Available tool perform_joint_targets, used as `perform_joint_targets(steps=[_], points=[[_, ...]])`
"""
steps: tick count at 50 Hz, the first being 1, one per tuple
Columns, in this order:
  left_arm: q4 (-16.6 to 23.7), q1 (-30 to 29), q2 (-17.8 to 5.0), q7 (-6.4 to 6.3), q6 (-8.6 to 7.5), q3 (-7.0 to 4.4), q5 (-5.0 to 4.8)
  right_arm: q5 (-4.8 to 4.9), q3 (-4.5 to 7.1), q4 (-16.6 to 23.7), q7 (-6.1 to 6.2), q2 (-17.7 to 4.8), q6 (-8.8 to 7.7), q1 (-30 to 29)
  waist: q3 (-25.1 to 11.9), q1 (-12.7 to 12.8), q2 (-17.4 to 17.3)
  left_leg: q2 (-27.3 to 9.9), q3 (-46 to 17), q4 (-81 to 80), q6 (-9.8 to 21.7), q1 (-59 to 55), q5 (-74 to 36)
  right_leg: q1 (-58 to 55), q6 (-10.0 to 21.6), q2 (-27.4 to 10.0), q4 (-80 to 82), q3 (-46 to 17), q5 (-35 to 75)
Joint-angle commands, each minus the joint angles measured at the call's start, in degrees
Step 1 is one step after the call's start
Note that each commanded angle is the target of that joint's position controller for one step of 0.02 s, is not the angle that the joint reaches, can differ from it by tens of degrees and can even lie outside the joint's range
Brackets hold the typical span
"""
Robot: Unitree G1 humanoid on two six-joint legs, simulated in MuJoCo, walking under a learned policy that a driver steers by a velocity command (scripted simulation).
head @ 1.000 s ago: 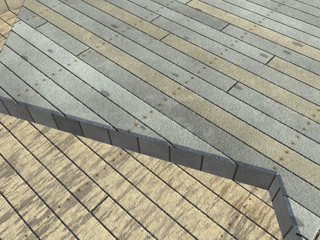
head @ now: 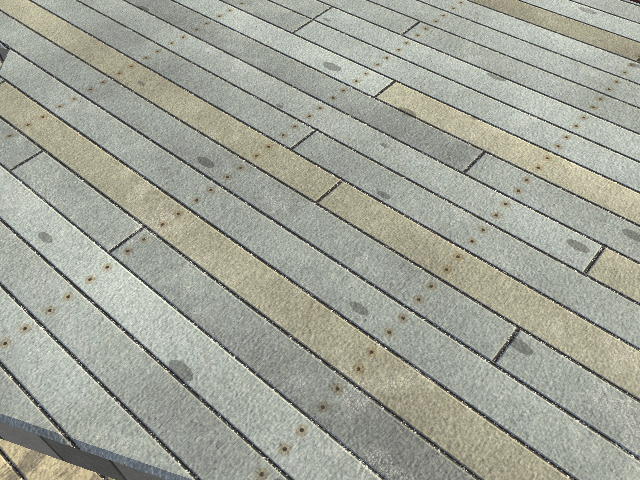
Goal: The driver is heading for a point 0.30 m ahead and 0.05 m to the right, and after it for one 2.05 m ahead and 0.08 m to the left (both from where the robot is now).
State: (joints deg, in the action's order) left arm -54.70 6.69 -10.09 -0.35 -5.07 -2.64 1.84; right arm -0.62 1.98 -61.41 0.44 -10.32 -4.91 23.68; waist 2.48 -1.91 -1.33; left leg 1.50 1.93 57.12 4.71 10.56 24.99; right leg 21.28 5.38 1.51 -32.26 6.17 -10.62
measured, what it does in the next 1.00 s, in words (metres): climbs: left foot 0.14 m higher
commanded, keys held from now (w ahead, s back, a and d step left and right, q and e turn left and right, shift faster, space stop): w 1.00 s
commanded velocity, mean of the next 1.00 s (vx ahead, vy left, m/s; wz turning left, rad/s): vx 0.50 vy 0.00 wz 0.00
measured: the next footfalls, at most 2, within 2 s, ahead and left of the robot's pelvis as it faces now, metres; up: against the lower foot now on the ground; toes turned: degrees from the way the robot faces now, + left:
left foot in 0.54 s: +0.53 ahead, +0.14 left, +0.14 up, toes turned +6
right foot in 1.18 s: +0.81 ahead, +0.03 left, +0.14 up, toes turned -4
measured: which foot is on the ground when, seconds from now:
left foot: up 0.00-0.52, down 0.54-1.00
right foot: down 0.00-0.54, up 0.56-1.00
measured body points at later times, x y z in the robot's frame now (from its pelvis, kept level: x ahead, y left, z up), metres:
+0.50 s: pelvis +0.27 +0.04 +0.01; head +0.33 +0.03 +0.45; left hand +0.11 +0.24 -0.12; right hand +0.54 -0.11 -0.06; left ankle +0.47 +0.13 -0.53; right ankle +0.07 -0.07 -0.72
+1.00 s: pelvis +0.57 +0.10 +0.16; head +0.59 +0.12 +0.61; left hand +0.76 +0.30 +0.04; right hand +0.51 -0.13 +0.03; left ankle +0.49 +0.13 -0.58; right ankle +0.74 -0.03 -0.51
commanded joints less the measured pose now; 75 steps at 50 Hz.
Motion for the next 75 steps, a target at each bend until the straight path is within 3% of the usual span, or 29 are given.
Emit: perform_joint_targets(steps=[1, 3, 6, 11, 14, 20, 23, 24, 25, 27, 28, 29, 30, 32, 34, 35, 38, 42, 48, 51, 57, 59, 60, 61, 62, 63, 65, 68, 75], points=[[-2.18, 12.06, -6.14, 0.26, 0.51, -1.77, -0.92, -0.87, 1.58, 4.78, -0.52, -5.16, -0.56, -2.5, -1.69, 4.02, 4.1, -3.85, -3.63, 21.12, 0.91, 27.98, -4.76, -19.83, 11.2, -20.05, 20.11, -28.75, -6.08], [-3.09, 11.15, -2.55, -0.3, -0.12, -0.47, -1.11, -1.61, 1.67, 4.82, -1.38, -3.41, 0.67, -2.54, 1.02, 0.67, 3.31, -6.18, -3.45, 17.35, -0.03, 24.39, -10.26, -12.53, 6.47, -14.15, 22.9, -19.95, -1.49], [-5.42, 16.8, -4.69, -0.55, -1.14, -0.79, -1.06, -2.04, 1.6, 4.82, -1.9, -1.22, 2.33, -1.75, 0.02, -0.43, 3.62, -5.38, -1.26, 21.71, -1.96, 27.37, -10.6, -12.06, 8.04, -14.07, 21.44, -15.93, 11.73], [-7.08, 24.45, -4.87, -0.68, -1.06, -0.33, -0.66, -2.36, 1.42, 10.63, -2.18, -1.36, 3.44, -14.79, 2.29, 2.4, 3.65, -7.89, -0.16, 26.36, -3.93, 46.76, -12.72, -18.33, 9.3, -14.64, 23.07, -16.93, 4.92], [-8.44, 29.95, -4.63, -1.1, -1.28, 0.04, -0.14, -1.63, 0.35, 15.13, -0.25, 0.97, 4.22, -21.27, 3.8, 3.79, 5.96, -7.17, -0.08, 51.3, -2.88, 65.29, -1.13, -23.27, 12.41, -18.44, 22.87, -20.12, -1.8], [-10.79, 31.08, -5.58, -1.5, -1.36, 1.13, 0.12, -0.96, -3.52, 29.44, 0.52, 3.5, 2.96, -37.82, 8.35, 4.83, 3.85, -8.89, 3.26, 47.15, 1.24, 80.89, 10.27, -24.77, 6.32, -16.64, 27.62, -14.11, -3.95], [-11.16, 30.41, -3.83, -2.58, 0.26, 2.03, -2.83, -0.46, -5.66, 32.98, -1.28, 5.96, 3.82, -35.67, 2.88, 3.99, 4.44, -8.85, 7.12, 23.02, 4.31, 46.05, -3.57, -12.72, 6.46, -14.8, 38.18, -7.22, 20.91], [-8.34, 25.42, -4.43, -2.05, -0.04, 2.66, -3.81, 0.32, -4.77, 29.39, -1.8, 4.7, 4.39, -27.93, -4.65, 0.15, 3.34, -3.32, 11.31, 21.73, 5.29, 28.93, -7.37, -10.79, 6.0, -12.17, 32.69, -1.24, 51.94], [-6.36, 24.11, -10.48, -1.17, -0.59, 1.49, -3.52, 0.96, -3.47, 27.23, -1.55, 1.6, 4.1, -19.44, -9.84, -3.83, 6.38, -0.67, 11.58, 16.79, 5.35, 17.37, -6.63, -12.05, 6.13, -13.89, 21.91, -1.35, 76.53], [-5.85, 21.32, -17.97, 0.51, -1.08, -1.72, -4.02, 0.13, -0.57, 22.57, -1.09, -4.34, 3.47, -2.76, -20.59, -12.1, 12.22, 1.93, 5.14, 0.47, 6.25, 3.15, -6.3, -22.02, 2.17, -14.96, -2.98, -3.62, 86.87], [-4.93, 26.78, -13.09, 1.55, -1.53, -1.23, -4.62, -1.17, 1.59, 19.34, -0.83, -10.33, 3.16, 1.75, -26.47, -9.88, 3.92, -6.84, -14.36, -5.94, 9.33, -9.52, 2.88, -11.11, 0.21, -9.68, -22.61, -6.25, 61.65], [-2.14, 26.47, -6.0, 2.93, -2.13, -0.7, -3.7, -0.38, 3.82, 16.43, -0.61, -17.55, 3.48, 3.8, -28.93, -7.41, -13.99, -21.49, -49.11, -31.97, 12.09, -14.7, -3.37, 3.63, -3.94, 5.19, -50.14, -8.5, -3.06], [-1.11, 26.13, -4.51, 2.83, -2.0, -1.3, -1.63, -0.23, 3.93, 16.73, -0.71, -15.93, 3.58, -2.99, -27.77, -2.93, -7.37, -22.47, -59.31, -38.64, 9.85, -9.9, -2.52, 8.93, -2.71, 3.93, -65.77, -18.5, -0.22], [4.56, 17.61, -2.21, 1.26, -0.7, -0.97, -0.15, -0.21, 2.29, 12.91, -1.29, -7.02, 1.83, -11.24, -8.83, 2.83, 3.88, -19.34, -39.86, -34.7, 7.49, 8.2, 1.87, 15.31, -0.98, -2.08, -68.3, -11.84, 4.03], [7.75, 13.74, 0.59, 0.09, 0.91, 0.09, -0.32, -1.91, 0.06, 8.69, -1.73, 1.68, 0.33, -10.15, -3.03, 5.05, 2.04, -15.53, -26.9, -32.32, 5.99, 16.89, -3.01, 19.6, 1.85, -3.27, -72.15, -13.07, 2.21], [8.99, 12.69, 2.32, -0.19, 1.59, 0.92, -0.68, -1.95, -0.33, 7.01, -1.83, 2.89, -0.36, -9.81, -2.29, 6.8, 0.6, -14.0, -21.65, -33.66, 4.46, 18.4, -6.34, 21.49, 2.76, -3.2, -72.46, -14.6, 3.31], [10.79, 11.85, 0.08, -0.51, 2.67, 1.38, -0.05, -1.14, 0.45, 6.02, -1.79, -0.85, -2.02, -8.49, -0.13, 8.33, 0.58, -10.91, -8.89, -39.0, 3.1, 18.61, -15.03, 22.43, 1.64, -3.29, -55.28, -15.02, 2.5], [11.53, 5.0, -3.0, 1.03, 3.18, 0.36, -0.23, 1.34, 1.07, 5.88, -1.15, -4.68, -4.04, -1.44, -3.05, 4.12, -2.56, -8.16, -1.15, -44.62, -0.42, 6.32, -42.08, 21.19, -0.31, -4.09, -36.25, -5.04, 14.24], [13.52, -8.07, -0.68, 2.41, 3.14, 1.27, -1.16, 0.14, 1.17, 6.26, 0.73, -4.9, -2.72, 7.66, -1.79, -1.8, -4.18, -9.47, -2.51, -47.92, 0.54, -12.77, -45.87, 22.67, -2.46, -3.99, -13.86, 0.23, 14.36], [13.85, -10.91, -2.36, 2.29, 3.37, 1.02, -0.94, -0.41, 1.14, 5.77, 1.05, -5.08, -2.18, 9.65, 0.27, -2.57, -4.39, -11.99, -2.88, -47.71, 2.24, -20.1, -49.33, 22.4, -1.83, -3.37, -7.31, 0.77, 10.13], [9.22, 1.07, -5.38, 0.37, 2.42, -0.31, -0.73, -0.41, 2.02, 4.87, 2.05, -8.49, -1.2, 8.39, -3.24, 3.64, -5.01, -13.67, -0.87, -29.83, 2.25, -23.15, -81.04, 2.92, 3.96, 3.45, 2.32, 3.15, -2.25], [4.63, 17.2, -8.83, -0.58, 1.07, -1.97, 0.66, 0.49, 1.89, 7.05, 1.57, -8.39, -0.99, 3.36, -10.4, 11.87, -2.69, -11.67, -0.06, -9.73, 2.3, -7.49, -61.62, -21.47, 8.11, -3.61, 7.32, -5.69, 0.51], [3.79, 22.67, -14.61, -0.77, 0.91, -3.66, 2.09, 2.28, 0.89, 9.76, 0.65, -3.18, -0.92, 6.54, -16.3, 9.72, 10.07, -1.32, 3.56, 14.12, -0.41, 15.51, -23.64, -39.4, 16.33, -21.25, 9.22, -32.42, -1.1], [4.18, 17.33, -12.31, -0.04, 1.44, -3.21, -0.04, 0.8, 1.69, 9.96, 0.66, -5.5, -0.56, 5.87, -15.02, 6.63, 7.53, 2.66, -3.37, 22.9, 0.2, 24.13, 1.85, -35.85, 18.55, -24.5, 16.38, -45.0, -0.54], [5.1, 11.62, -9.93, 0.26, 1.52, -2.53, -1.44, 0.0, 2.06, 11.45, 0.43, -6.67, -0.67, 0.23, -5.6, 4.54, 3.66, -1.38, -6.34, 21.95, 0.79, 27.37, -3.39, -26.9, 16.17, -21.9, 18.55, -35.03, -4.37], [5.3, 8.74, -6.4, 0.59, 1.16, -1.57, -1.24, 0.17, 2.07, 12.09, 0.0, -7.01, -1.07, -2.1, -1.38, 3.32, 1.18, -2.85, -6.25, 19.39, 0.84, 26.5, -6.83, -20.3, 13.84, -19.48, 20.95, -29.01, -1.62], [3.91, 8.92, -3.58, 0.22, -0.01, -0.41, -1.24, -0.55, 1.85, 11.82, -0.88, -5.09, 0.18, -0.62, 1.14, -0.03, 1.05, -5.18, -5.58, 14.12, -0.18, 22.19, -9.94, -12.72, 9.11, -14.19, 23.98, -19.45, 2.77], [1.7, 13.33, -6.35, -0.07, -1.78, -0.73, -1.74, -1.64, 1.52, 12.8, -1.75, -3.77, 1.83, -2.5, 2.08, -0.86, 2.91, -6.73, -3.05, 9.42, -2.21, 23.82, -11.18, -12.1, 8.52, -12.27, 25.5, -14.4, 13.12], [-0.16, 20.55, -7.77, 0.5, -1.84, -0.42, -1.61, -0.48, 0.08, 18.79, -2.34, -2.84, 2.24, -20.14, 3.86, 4.02, 5.28, -6.27, 3.43, -15.86, -3.51, 24.79, -25.74, -16.53, 3.78, -9.1, 25.13, -6.29, 33.0]])
Keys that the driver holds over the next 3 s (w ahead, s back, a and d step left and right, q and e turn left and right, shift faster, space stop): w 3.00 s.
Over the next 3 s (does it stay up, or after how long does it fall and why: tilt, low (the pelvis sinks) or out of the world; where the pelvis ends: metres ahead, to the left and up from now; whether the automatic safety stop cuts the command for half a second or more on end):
stays up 1.67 0.13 0.16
